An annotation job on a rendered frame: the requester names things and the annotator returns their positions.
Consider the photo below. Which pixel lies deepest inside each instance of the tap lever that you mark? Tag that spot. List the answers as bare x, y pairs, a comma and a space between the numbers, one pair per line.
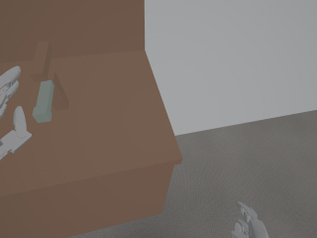
42, 111

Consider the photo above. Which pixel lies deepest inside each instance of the counter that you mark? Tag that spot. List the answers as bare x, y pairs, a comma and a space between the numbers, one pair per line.
108, 153

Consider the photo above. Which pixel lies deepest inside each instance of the robot right hand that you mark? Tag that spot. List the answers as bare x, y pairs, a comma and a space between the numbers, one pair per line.
255, 229

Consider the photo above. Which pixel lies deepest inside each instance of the robot left hand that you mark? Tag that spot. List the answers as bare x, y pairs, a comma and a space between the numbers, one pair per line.
14, 140

